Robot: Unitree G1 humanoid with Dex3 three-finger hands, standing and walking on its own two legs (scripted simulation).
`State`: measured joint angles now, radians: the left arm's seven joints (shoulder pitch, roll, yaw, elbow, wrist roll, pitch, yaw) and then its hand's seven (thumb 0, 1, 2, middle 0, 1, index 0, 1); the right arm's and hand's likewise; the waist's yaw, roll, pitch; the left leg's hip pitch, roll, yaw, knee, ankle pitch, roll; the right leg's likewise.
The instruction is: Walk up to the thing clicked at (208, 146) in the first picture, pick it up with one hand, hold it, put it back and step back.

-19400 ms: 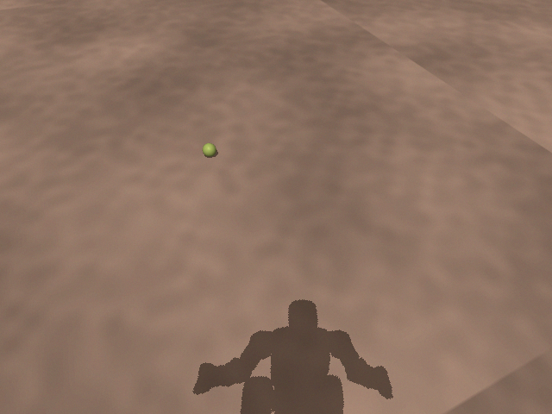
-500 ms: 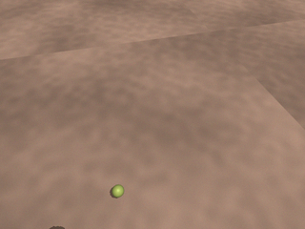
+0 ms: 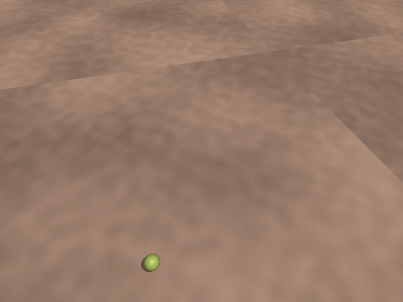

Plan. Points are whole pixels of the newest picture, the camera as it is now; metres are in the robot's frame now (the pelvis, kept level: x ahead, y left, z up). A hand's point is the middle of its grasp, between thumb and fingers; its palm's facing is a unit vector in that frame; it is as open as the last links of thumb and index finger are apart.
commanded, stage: stand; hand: left
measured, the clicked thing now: (152, 262) +0.45 +0.25 -0.74
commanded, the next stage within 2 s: none
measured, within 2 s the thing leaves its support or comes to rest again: neither
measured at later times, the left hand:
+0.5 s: hand out of the picture +0.08 +0.25 -0.15, palm faces -0.04 -0.94 -0.34, open 7.4 cm
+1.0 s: hand out of the picture +0.08 +0.25 -0.16, palm faces -0.04 -0.94 -0.34, open 7.4 cm
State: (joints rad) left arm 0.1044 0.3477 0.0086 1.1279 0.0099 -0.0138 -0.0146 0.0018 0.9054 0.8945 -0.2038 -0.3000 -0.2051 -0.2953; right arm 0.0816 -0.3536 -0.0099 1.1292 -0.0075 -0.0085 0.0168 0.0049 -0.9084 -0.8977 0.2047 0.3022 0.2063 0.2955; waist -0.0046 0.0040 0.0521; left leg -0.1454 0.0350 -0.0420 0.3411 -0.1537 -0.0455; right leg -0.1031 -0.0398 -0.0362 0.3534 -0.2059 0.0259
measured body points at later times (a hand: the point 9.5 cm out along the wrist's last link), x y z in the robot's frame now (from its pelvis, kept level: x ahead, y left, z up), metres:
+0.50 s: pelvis +0.00 -0.01 +0.00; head +0.00 -0.01 +0.45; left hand +0.08 +0.30 -0.13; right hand +0.06 -0.31 -0.13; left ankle +0.02 +0.15 -0.75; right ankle -0.01 -0.13 -0.75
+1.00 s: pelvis +0.00 +0.00 +0.00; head +0.00 +0.00 +0.45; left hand +0.08 +0.30 -0.13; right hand +0.06 -0.31 -0.13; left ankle +0.02 +0.15 -0.75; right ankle -0.01 -0.13 -0.75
